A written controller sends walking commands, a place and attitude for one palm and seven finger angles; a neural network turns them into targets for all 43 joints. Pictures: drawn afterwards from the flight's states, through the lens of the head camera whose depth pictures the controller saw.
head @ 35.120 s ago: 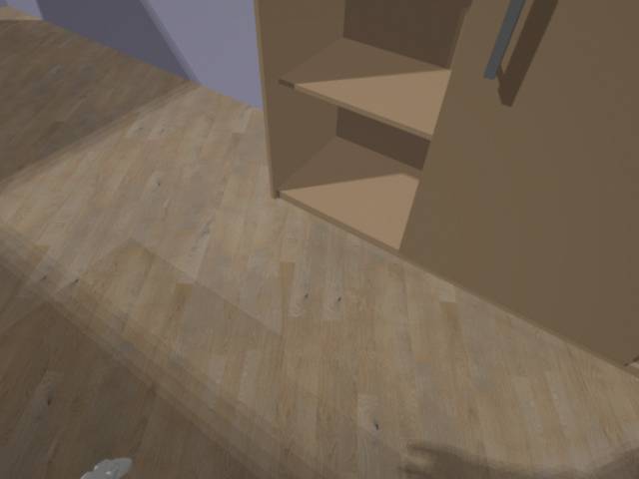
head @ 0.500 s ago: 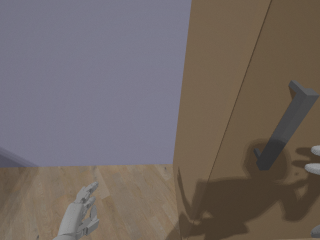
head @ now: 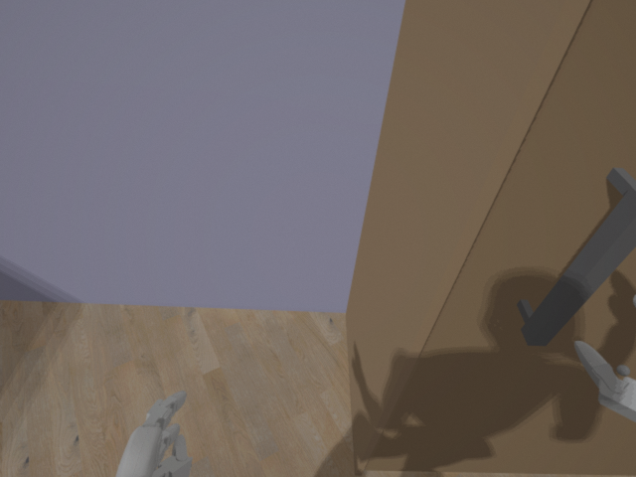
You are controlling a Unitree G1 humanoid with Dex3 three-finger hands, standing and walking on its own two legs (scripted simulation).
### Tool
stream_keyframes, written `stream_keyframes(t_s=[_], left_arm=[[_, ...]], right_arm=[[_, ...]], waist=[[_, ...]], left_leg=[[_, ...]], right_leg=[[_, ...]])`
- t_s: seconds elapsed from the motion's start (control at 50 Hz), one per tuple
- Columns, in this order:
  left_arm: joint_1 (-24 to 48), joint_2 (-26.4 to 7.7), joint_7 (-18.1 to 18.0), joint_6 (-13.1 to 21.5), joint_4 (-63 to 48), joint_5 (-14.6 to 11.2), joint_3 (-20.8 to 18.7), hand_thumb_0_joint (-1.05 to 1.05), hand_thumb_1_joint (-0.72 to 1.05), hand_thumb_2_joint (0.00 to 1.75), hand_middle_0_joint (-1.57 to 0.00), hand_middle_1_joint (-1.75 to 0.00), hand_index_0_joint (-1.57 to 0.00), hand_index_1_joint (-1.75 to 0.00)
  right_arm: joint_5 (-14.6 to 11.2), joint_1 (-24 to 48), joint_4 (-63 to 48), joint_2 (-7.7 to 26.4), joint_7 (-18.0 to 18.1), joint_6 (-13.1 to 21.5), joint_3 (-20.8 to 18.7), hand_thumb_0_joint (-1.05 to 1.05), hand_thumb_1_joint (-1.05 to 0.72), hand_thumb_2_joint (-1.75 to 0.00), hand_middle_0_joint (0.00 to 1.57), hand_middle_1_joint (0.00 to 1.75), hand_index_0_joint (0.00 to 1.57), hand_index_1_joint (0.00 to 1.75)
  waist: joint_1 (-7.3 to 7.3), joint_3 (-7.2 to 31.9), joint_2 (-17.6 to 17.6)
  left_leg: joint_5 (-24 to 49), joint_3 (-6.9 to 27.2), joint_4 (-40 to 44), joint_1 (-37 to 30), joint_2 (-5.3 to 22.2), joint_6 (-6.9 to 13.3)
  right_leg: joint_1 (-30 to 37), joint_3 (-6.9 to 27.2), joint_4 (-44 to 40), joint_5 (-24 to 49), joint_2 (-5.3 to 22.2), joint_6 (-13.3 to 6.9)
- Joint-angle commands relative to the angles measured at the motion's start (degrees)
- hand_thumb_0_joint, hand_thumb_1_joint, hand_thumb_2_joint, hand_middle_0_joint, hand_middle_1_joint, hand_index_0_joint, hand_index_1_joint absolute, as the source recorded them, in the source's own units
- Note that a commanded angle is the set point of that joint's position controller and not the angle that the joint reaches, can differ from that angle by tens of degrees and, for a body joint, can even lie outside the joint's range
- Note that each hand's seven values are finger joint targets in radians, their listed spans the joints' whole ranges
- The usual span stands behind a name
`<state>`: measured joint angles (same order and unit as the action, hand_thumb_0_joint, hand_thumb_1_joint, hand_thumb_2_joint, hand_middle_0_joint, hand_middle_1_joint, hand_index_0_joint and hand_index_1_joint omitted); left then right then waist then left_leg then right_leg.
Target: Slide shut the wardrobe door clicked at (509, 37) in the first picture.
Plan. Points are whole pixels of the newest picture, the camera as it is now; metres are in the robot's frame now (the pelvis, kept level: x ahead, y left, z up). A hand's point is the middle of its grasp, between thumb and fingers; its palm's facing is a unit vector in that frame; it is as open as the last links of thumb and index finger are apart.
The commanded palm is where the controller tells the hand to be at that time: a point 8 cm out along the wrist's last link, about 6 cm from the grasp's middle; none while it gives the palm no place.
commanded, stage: draw the hand back to the body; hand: right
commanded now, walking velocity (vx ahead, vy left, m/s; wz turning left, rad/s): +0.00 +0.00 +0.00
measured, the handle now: (572, 266) +0.30 -0.28 +0.17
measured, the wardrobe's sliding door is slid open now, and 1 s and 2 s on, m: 0.00 0.00 0.00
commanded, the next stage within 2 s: step back with the hand held close in 0.52 s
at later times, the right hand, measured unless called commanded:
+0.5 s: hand (605, 370) +0.18 -0.26 +0.16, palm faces +0.47 +0.79 -0.39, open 7.5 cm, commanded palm +0.13 -0.29 +0.18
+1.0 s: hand (622, 387) +0.17 -0.27 +0.16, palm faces +0.37 +0.77 -0.52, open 7.4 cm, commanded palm +0.11 -0.31 +0.18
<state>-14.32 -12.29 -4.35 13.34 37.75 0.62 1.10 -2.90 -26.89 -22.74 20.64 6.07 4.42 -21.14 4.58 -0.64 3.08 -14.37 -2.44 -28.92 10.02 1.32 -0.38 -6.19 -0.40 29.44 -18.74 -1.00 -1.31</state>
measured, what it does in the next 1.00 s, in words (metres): stands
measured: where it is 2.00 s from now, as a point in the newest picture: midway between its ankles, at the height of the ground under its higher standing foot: outside the picture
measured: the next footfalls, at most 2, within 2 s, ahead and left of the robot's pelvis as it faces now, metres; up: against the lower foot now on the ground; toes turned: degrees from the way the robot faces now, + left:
left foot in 1.54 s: -0.13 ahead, +0.12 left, +0.00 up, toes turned +0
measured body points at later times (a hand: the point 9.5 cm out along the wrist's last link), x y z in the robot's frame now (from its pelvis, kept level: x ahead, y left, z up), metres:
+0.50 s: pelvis +0.00 +0.01 +0.00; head -0.03 +0.03 +0.45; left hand +0.19 +0.22 -0.08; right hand +0.15 -0.30 +0.18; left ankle +0.02 +0.13 -0.74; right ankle -0.03 -0.10 -0.74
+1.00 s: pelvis -0.04 -0.01 +0.00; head -0.03 +0.00 +0.45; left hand +0.13 +0.24 -0.08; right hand +0.14 -0.31 +0.19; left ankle +0.02 +0.13 -0.74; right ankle -0.03 -0.10 -0.74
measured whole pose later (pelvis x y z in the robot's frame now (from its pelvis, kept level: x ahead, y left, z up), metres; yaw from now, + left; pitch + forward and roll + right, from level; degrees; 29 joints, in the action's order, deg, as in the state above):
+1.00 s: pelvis -0.04 -0.01 +0.00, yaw +1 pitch +0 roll -1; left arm -11.9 -13.4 -4.6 2.8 31.7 0.4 -1.0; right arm -1.1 -30.5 -26.4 23.6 7.0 9.1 -22.9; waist 0.6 -1.3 0.5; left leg -9.4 -0.3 -29.0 19.3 2.6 -1.4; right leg -14.8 -2.5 29.2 -14.3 -2.4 -2.5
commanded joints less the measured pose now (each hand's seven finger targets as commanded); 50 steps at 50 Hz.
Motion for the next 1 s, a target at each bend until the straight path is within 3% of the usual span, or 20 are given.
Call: stream_keyframes(t_s=[0.0, 0.12, 0.18, 0.22, 0.34, 0.36, 0.42, 0.46, 0.52, 0.58, 0.6, 0.62, 0.64, 0.66, 0.68, 0.72, 0.76, 0.84, 0.86, 0.98], left_arm=[[7.4, -6.5, -0.3, 2.4, -10.1, -0.1, -2.4, 0.0, 0.9, 0.9, -0.2, -0.3, -0.2, -0.3], [7.5, -6.3, -0.1, 1.3, -10.3, 0.2, -2.3, 0.0, 0.9, 0.9, -0.2, -0.3, -0.2, -0.3], [7.8, -6.2, -0.1, 0.6, -10.5, 0.2, -2.4, 0.0, 0.9, 0.9, -0.2, -0.3, -0.2, -0.3], [8.0, -6.1, -0.1, 0.2, -10.5, 0.2, -2.4, 0.0, 0.9, 0.9, -0.2, -0.3, -0.2, -0.3], [8.5, -6.1, -0.2, -0.3, -10.6, 0.2, -2.5, 0.0, 0.9, 0.9, -0.2, -0.3, -0.2, -0.3], [8.8, -6.1, -0.3, -0.4, -10.4, 0.1, -2.4, 0.0, 0.9, 0.9, -0.2, -0.3, -0.2, -0.3], [8.9, -6.0, -0.3, -0.1, -10.4, 0.2, -2.4, 0.0, 0.9, 0.9, -0.2, -0.3, -0.2, -0.3], [8.9, -6.0, -0.4, -0.2, -10.2, 0.2, -2.4, 0.0, 0.9, 0.9, -0.2, -0.3, -0.2, -0.3], [9.1, -5.9, -0.4, -0.1, -10.1, 0.2, -2.3, 0.0, 0.9, 0.9, -0.2, -0.3, -0.2, -0.3], [9.4, -5.8, -0.4, -0.1, -10.1, 0.2, -2.3, 0.0, 0.9, 0.9, -0.2, -0.3, -0.2, -0.3], [9.4, -5.9, -0.4, 0.0, -10.1, 0.2, -2.3, 0.0, 0.9, 0.9, -0.2, -0.3, -0.2, -0.3], [9.4, -6.2, -0.7, -0.1, -9.4, 0.2, -2.3, 0.0, 0.9, 0.9, -0.2, -0.3, -0.2, -0.3], [8.6, -7.0, -0.4, -1.5, -12.1, -0.6, -1.9, 0.0, 0.9, 0.9, -0.2, -0.3, -0.2, -0.3], [8.6, -6.3, -0.5, -2.6, -10.8, -0.5, -1.7, 0.0, 0.9, 0.9, -0.2, -0.3, -0.2, -0.3], [7.9, -5.9, -0.4, -3.5, -10.1, 0.0, -1.8, 0.0, 0.9, 0.9, -0.2, -0.3, -0.2, -0.3], [7.5, -6.6, 0.1, -4.6, -11.5, 0.2, -2.5, 0.0, 0.9, 0.9, -0.2, -0.3, -0.2, -0.3], [7.8, -7.1, 0.1, -5.5, -12.4, 0.3, -3.0, 0.0, 0.9, 0.9, -0.2, -0.3, -0.2, -0.3], [7.9, -7.3, -0.2, -7.1, -14.6, 0.2, -3.6, 0.0, 0.9, 0.9, -0.2, -0.3, -0.2, -0.3], [8.3, -7.2, -0.4, -7.4, -14.9, 0.1, -3.7, 0.0, 0.9, 0.9, -0.2, -0.3, -0.2, -0.3], [7.3, -7.5, -1.0, -7.4, -15.7, -0.2, -4.3, 0.0, 0.9, 0.9, -0.2, -0.3, -0.2, -0.3]], right_arm=[[-0.2, 5.5, -12.0, 10.4, 1.0, 3.6, -6.3, 0.0, -0.68, -0.8, 0.21, 0.43, 0.21, 0.43], [0.0, 7.7, -12.5, 9.1, 0.8, 3.3, -4.1, 0.0, -0.9, -0.9, 0.2, 0.3, 0.2, 0.3], [-0.1, 6.8, -11.9, 9.8, 0.8, 3.2, -5.3, 0.0, -0.9, -0.9, 0.2, 0.3, 0.2, 0.3], [-0.1, 6.9, -12.4, 9.9, 0.7, 3.2, -5.4, 0.0, -0.9, -0.9, 0.2, 0.3, 0.2, 0.3], [-0.2, 7.6, -12.5, 9.6, 0.7, 2.9, -4.6, 0.0, -0.9, -0.9, 0.2, 0.3, 0.2, 0.3], [-0.2, 7.8, -12.0, 9.4, 0.6, 2.8, -4.2, 0.0, -0.9, -0.9, 0.2, 0.3, 0.2, 0.3], [0.0, 8.1, -12.8, 9.9, 0.9, 3.2, -4.5, 0.0, -0.9, -0.9, 0.2, 0.3, 0.2, 0.3], [-0.1, 8.0, -12.1, 10.0, 0.8, 3.1, -4.7, 0.0, -0.9, -0.9, 0.2, 0.3, 0.2, 0.3], [0.0, 8.6, -12.3, 9.8, 0.9, 3.3, -4.6, 0.0, -0.9, -0.9, 0.2, 0.3, 0.2, 0.3], [-0.1, 8.6, -11.9, 9.6, 0.8, 3.4, -4.3, 0.0, -0.9, -0.9, 0.2, 0.3, 0.2, 0.3], [-0.1, 8.4, -11.8, 9.9, 0.8, 3.5, -4.7, 0.0, -0.9, -0.9, 0.2, 0.3, 0.2, 0.3], [0.0, 14.3, -11.1, 12.4, 1.3, 3.5, -6.5, 0.0, -0.9, -0.9, 0.2, 0.3, 0.2, 0.3], [0.2, 20.5, -13.9, 18.0, 2.0, 6.0, -12.4, 0.0, -0.9, -0.9, 0.2, 0.3, 0.2, 0.3], [0.6, 19.5, -11.5, 17.5, 1.9, 6.9, -12.0, 0.0, -0.9, -0.9, 0.2, 0.3, 0.2, 0.3], [0.8, 11.1, -6.7, 12.5, 1.6, 6.6, -8.5, 0.0, -0.9, -0.9, 0.2, 0.3, 0.2, 0.3], [1.1, 5.6, -8.2, 9.4, 1.3, 6.8, -5.5, 0.0, -0.9, -0.9, 0.2, 0.3, 0.2, 0.3], [1.2, 1.7, -10.8, 10.1, 1.7, 7.2, -6.4, 0.0, -0.9, -0.9, 0.2, 0.3, 0.2, 0.3], [1.3, -0.8, -14.9, 12.9, 2.7, 7.8, -9.9, 0.0, -0.9, -0.9, 0.2, 0.3, 0.2, 0.3], [1.3, -1.2, -15.5, 14.7, 2.9, 8.0, -11.7, 0.0, -0.9, -0.9, 0.2, 0.3, 0.2, 0.3], [1.7, -1.0, -15.4, 13.3, 3.3, 9.1, -11.7, 0.0, -0.9, -0.9, 0.2, 0.3, 0.2, 0.3]], waist=[[0.67, 2.1, 0.6], [0.39, 3.3, 0.5], [0.59, 3.5, -1.1], [0.68, 3.9, 0.5], [0.42, 3.5, -0.7], [0.28, 2.1, -0.5], [0.46, 3.0, 0.9], [0.43, 2.4, -1.4], [0.46, 2.3, 0.7], [0.37, 1.3, -0.2], [0.61, 1.8, 0.0], [0.13, 2.1, -0.3], [-2.52, -3.1, -4.3], [-2.74, -3.2, -4.8], [-3.12, -1.5, -6.8], [-3.19, 3.2, -3.8], [-2.94, 7.2, -0.3], [-2.53, 11.3, -0.3], [-2.4, 11.8, -0.5], [-2.8, 8.7, 1.6]], left_leg=[[7.9, 0.6, 4.4, -4.8, 0.2, 1.9], [9.9, 0.5, 4.6, -5.6, 0.3, 1.8], [9.9, 0.6, 5.2, -6.1, 0.3, 1.8], [10.8, 0.7, 5.1, -6.6, 0.4, 1.8], [9.3, 0.7, 6.4, -6.0, 0.3, 1.6], [8.1, 1.0, 7.1, -5.3, 0.3, 1.6], [8.0, 0.9, 6.9, -5.8, 0.3, 1.7], [7.2, 0.8, 7.4, -5.8, 0.2, 1.6], [6.2, 0.9, 7.5, -5.8, 0.3, 1.7], [5.1, 1.0, 8.0, -5.3, 0.3, 1.6], [5.2, 1.0, 7.9, -5.6, 0.4, 1.6], [5.1, 1.2, 8.4, -5.2, 0.4, 1.6], [5.0, 8.5, 12.5, 1.5, 3.3, 1.6], [3.2, 9.8, 14.3, 3.6, 5.0, 2.2], [4.7, 9.4, 14.0, 4.6, 6.3, 2.5], [8.9, 8.6, 11.7, 4.2, 7.3, 2.6], [15.1, 6.8, 7.7, 1.5, 5.9, 2.0], [21.2, 5.0, 1.2, -2.5, 3.9, 1.0], [22.1, 5.0, 0.6, -2.9, 3.8, 0.9], [17.8, 5.6, -4.1, -3.6, 2.7, 0.2]], right_leg=[[-5.4, 1.2, -6.9, 14.9, 2.4, 1.3], [-4.1, 0.8, -7.0, 17.0, 2.2, 1.2], [-4.0, 0.7, -7.1, 16.6, 2.2, 1.0], [-3.7, 0.6, -7.1, 17.6, 2.0, 1.0], [-2.8, 0.3, -7.4, 15.6, 2.0, 0.6], [-3.3, 0.2, -7.3, 14.5, 2.0, 0.5], [-2.7, 0.2, -7.7, 14.2, 1.8, 0.5], [-3.2, 0.4, -7.8, 13.5, 1.9, 0.5], [-3.0, 0.4, -8.2, 12.7, 1.8, 0.4], [-3.1, 0.5, -8.6, 11.8, 1.9, 0.4], [-2.9, 0.4, -8.6, 11.7, 1.8, 0.3], [-2.9, 0.1, -8.4, 11.3, 1.6, 0.2], [-7.0, 2.0, -6.6, 6.9, 2.2, -0.7], [-6.2, 2.2, -4.9, 5.2, 1.4, -0.9], [-4.9, 2.0, -3.4, 7.2, 1.6, -0.9], [-3.4, 1.6, -3.0, 11.9, 2.4, -0.6], [-3.3, 2.5, -4.6, 18.7, 3.7, -0.3], [-7.4, 4.5, -6.1, 25.0, 5.6, 0.1], [-8.1, 4.5, -5.8, 24.7, 5.5, -0.1], [-17.7, 6.6, -8.3, 13.5, 7.3, -1.7]])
